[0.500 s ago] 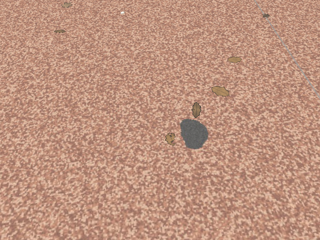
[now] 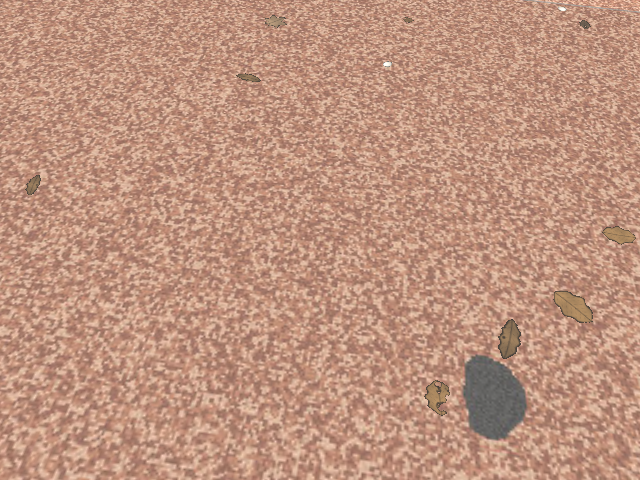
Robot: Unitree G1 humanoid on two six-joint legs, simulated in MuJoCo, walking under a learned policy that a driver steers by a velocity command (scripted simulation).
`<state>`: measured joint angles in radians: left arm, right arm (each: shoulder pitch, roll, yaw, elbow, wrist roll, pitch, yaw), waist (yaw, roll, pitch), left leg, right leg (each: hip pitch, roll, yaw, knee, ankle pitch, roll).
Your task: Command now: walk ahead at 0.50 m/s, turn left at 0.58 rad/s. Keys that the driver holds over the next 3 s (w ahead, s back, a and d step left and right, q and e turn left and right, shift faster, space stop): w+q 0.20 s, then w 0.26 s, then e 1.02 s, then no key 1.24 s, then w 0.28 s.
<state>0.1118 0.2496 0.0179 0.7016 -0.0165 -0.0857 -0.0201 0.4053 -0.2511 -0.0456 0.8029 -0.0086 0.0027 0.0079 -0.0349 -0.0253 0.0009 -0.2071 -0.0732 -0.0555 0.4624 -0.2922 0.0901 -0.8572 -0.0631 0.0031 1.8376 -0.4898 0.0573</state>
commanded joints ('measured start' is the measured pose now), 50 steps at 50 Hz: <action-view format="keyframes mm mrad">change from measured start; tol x32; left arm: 1 -87 -111 -66 -176 7 -6 -18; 12 357 289 51 -141 65 -2 16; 18 181 -69 -8 39 34 -11 -2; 50 115 95 70 -45 7 133 28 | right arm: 1 25 -81 2 -10 4 4 -12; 50 -324 -168 -59 -132 -1 -31 -45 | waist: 1 51 99 89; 10 285 288 -225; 12 153 -559 -418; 16 28 27 84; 33 22 -98 -56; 36 -5 334 -450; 50 47 157 -108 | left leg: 1 -15 269 -301 -187 115 181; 5 -423 152 -175 -434 294 154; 10 249 230 -164 101 1517 41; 11 111 182 -171 430 1245 52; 12 -295 -118 -169 843 23 5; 15 -606 0 -91 1368 -66 0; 33 -79 53 55 -57 392 -52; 35 458 434 -244 90 1101 115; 41 -14 373 -120 -172 362 147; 50 -48 405 56 -202 280 153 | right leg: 1 -469 -13 -50 310 -11 -25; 10 477 99 -51 -917 85 -135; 13 875 -369 1132 -1602 -8 -409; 21 467 -119 80 -1609 233 -226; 33 756 -100 69 -1377 723 -154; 36 248 83 62 -658 -231 -15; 38 162 20 66 -534 -135 6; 50 440 -20 -30 -990 177 -17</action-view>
